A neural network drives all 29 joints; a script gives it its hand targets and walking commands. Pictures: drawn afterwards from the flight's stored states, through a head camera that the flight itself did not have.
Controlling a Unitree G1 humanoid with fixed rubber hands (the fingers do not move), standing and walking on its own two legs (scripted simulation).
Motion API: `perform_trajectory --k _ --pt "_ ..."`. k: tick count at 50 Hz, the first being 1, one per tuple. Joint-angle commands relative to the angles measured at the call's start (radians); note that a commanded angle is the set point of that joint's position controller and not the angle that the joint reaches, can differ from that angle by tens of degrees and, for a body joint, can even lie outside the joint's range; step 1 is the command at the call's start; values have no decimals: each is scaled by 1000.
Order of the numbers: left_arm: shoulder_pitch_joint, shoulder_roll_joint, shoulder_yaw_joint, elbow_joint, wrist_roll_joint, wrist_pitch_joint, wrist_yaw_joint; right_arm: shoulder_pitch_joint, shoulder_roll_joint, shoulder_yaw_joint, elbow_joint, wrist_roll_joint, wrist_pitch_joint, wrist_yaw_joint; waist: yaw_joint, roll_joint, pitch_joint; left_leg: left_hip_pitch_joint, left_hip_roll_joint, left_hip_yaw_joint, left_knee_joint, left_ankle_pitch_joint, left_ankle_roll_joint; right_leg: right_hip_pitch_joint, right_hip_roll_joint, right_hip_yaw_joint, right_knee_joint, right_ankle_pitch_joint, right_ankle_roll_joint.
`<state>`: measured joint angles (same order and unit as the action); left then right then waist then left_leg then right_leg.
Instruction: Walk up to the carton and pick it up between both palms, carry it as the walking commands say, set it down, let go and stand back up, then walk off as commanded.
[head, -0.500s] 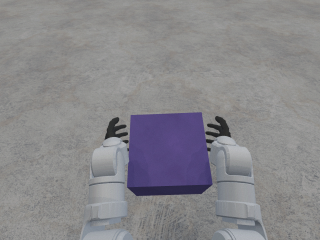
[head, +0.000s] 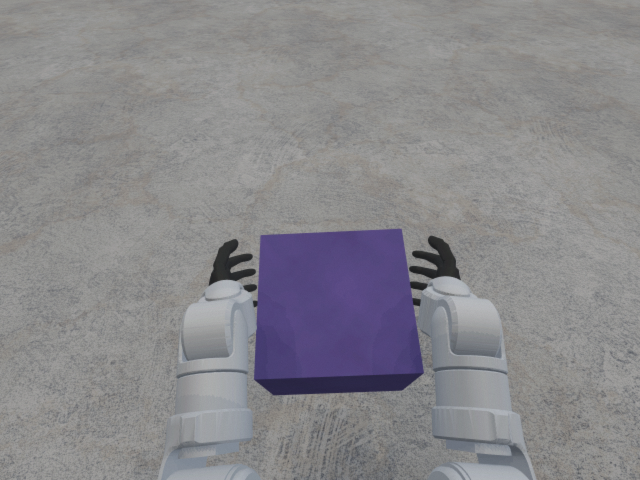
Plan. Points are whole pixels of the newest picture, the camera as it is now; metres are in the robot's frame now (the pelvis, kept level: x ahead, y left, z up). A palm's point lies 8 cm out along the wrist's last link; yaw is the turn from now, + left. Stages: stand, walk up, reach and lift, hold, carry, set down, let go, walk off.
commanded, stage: carry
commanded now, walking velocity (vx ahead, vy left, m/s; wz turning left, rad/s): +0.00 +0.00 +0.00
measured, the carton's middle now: (334, 316) +0.35 +0.00 +0.01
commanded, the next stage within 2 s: none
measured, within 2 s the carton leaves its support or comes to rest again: neither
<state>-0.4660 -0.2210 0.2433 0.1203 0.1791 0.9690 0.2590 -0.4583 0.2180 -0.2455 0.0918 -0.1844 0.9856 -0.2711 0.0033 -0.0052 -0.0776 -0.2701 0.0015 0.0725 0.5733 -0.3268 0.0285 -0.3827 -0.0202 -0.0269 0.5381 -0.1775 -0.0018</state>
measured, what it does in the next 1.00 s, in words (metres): stands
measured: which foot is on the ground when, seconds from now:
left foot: down 0.00-1.00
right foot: down 0.00-1.00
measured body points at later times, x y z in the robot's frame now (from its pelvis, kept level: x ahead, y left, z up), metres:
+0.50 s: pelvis +0.00 +0.00 +0.00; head -0.02 +0.00 +0.45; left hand +0.33 +0.13 +0.09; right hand +0.33 -0.14 +0.09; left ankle -0.01 +0.10 -0.73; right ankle +0.06 -0.12 -0.73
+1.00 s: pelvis +0.00 -0.01 +0.00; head -0.02 -0.01 +0.45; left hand +0.33 +0.13 +0.09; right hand +0.33 -0.14 +0.09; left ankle -0.01 +0.10 -0.73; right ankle +0.06 -0.12 -0.73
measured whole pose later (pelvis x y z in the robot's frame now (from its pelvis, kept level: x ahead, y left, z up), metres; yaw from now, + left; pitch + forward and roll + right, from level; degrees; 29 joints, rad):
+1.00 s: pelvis +0.00 -0.01 +0.00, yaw +0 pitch +1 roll +0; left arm -0.43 -0.21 0.22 0.09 0.17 0.98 0.24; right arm -0.43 0.21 -0.21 0.07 -0.18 1.00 -0.26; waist 0.00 0.00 -0.09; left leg -0.27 0.00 0.07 0.55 -0.31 0.02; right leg -0.38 -0.02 -0.03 0.52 -0.16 -0.01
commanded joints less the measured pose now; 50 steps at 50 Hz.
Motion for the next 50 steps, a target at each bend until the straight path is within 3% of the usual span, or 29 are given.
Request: perform_trajectory --k 1,50 --pt "-510 -775 -487 -11 -275 -3 -203 -528 775 495 -29 287 -13 209 0 3 -310 45 127 -103 -100 179 26 173 -106 90 -40 181 -62" --pt "-453 -790 -507 -54 -287 12 -229 -464 813 532 -68 299 2 230 -1 1 -303 37 125 -99 -121 138 22 169 -111 91 -63 166 -60"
